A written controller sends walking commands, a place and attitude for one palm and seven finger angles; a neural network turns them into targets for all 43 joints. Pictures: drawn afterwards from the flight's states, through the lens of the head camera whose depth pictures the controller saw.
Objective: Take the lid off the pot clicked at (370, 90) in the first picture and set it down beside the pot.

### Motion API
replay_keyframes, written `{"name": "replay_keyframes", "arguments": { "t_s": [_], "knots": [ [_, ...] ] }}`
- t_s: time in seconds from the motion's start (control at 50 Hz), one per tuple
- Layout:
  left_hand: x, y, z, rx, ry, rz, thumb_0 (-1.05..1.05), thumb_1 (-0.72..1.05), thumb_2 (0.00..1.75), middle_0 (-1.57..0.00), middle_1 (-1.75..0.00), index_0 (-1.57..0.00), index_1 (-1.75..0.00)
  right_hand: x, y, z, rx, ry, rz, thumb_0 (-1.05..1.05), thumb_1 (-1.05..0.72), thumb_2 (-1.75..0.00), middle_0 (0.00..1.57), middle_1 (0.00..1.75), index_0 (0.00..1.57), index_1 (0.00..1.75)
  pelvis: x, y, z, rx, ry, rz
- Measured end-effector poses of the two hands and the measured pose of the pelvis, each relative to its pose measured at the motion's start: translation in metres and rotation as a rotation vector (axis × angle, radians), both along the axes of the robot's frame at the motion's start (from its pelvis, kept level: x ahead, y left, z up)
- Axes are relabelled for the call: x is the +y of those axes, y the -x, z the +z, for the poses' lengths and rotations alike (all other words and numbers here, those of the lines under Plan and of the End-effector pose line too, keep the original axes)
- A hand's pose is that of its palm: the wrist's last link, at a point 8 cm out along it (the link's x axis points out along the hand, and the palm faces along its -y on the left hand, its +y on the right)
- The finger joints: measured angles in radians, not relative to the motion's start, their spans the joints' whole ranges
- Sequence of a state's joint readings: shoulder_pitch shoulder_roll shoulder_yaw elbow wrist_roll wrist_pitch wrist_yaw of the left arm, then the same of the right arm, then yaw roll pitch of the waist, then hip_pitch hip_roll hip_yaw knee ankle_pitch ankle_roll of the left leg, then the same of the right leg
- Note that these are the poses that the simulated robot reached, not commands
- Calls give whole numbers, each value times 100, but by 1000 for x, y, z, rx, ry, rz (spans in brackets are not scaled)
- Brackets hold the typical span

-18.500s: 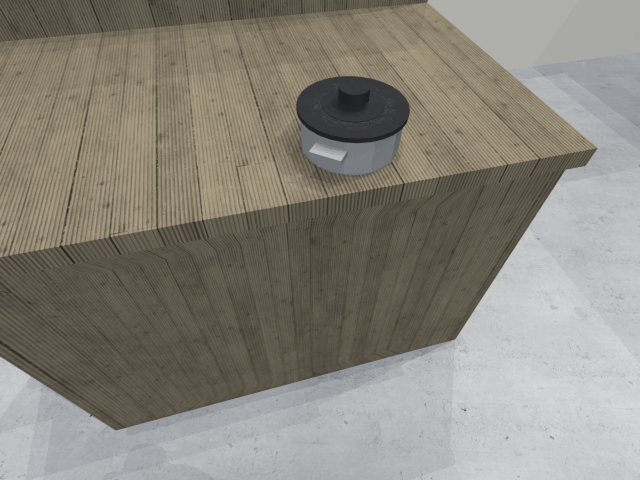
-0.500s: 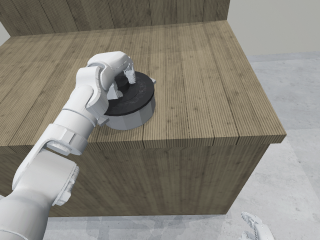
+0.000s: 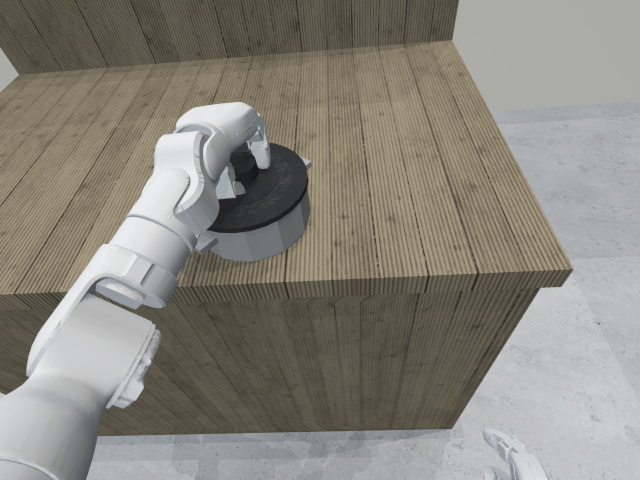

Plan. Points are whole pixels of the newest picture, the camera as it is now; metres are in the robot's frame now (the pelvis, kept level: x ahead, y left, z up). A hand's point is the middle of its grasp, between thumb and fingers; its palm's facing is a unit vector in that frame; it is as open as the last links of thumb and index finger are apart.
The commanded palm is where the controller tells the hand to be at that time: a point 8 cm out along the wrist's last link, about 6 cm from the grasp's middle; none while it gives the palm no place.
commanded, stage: lift the lid straight up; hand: left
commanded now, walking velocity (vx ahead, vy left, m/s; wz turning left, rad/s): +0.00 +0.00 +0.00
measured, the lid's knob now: (239, 168) +0.47 +0.11 +0.15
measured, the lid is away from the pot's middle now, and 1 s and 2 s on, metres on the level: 0.00 0.02 0.03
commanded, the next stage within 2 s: move the lid sideways beside the pot in 1.98 s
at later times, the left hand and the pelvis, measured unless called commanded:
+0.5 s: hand (230, 155) +0.44 +0.11 +0.20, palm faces -0.20 -0.04 -0.98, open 7.8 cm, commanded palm +0.42 +0.12 +0.28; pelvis +0.00 +0.00 +0.00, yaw +1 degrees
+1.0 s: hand (227, 118) +0.45 +0.10 +0.24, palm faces -0.11 -0.03 -0.99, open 7.8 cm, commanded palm +0.42 +0.12 +0.32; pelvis +0.00 +0.00 +0.00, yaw +0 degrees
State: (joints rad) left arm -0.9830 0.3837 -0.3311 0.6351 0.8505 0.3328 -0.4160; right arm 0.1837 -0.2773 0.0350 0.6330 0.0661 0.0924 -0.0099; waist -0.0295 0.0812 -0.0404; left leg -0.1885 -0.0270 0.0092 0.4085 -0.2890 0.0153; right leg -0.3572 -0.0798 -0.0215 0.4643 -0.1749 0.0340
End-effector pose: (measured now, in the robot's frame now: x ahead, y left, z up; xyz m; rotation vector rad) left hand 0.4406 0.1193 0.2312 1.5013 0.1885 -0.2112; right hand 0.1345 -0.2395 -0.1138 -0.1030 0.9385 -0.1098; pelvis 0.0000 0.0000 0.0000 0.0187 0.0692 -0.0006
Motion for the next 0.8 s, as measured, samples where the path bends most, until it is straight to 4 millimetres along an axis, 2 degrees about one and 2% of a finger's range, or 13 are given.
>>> {"name": "replay_keyframes", "arguments": {
  "t_s": [0.14, 0.44, 0.8],
  "knots": [
    [-3, 4, 1, -6, 10, -36, 0, 7, 98, -75, -85, -75, -86, 3, -10, 2, -26, -11, 12, 1, -91, -90, 20, 30, 20, 30, 1, -3, 1, -7, 3, 3],
    [-4, 7, 19, -47, -7, -53, 0, 6, 98, -76, -84, -76, -85, 16, -36, 9, -84, -31, 61, 1, -91, -90, 20, 30, 20, 30, 2, -2, 1, -9, 2, 10],
    [-14, 4, 50, -110, -10, -83, 0, 6, 98, -76, -84, -76, -85, 12, -27, 5, -59, -33, 49, 1, -91, -90, 20, 30, 20, 30, 2, -3, 2, -3, 1, 4]
  ]
}}
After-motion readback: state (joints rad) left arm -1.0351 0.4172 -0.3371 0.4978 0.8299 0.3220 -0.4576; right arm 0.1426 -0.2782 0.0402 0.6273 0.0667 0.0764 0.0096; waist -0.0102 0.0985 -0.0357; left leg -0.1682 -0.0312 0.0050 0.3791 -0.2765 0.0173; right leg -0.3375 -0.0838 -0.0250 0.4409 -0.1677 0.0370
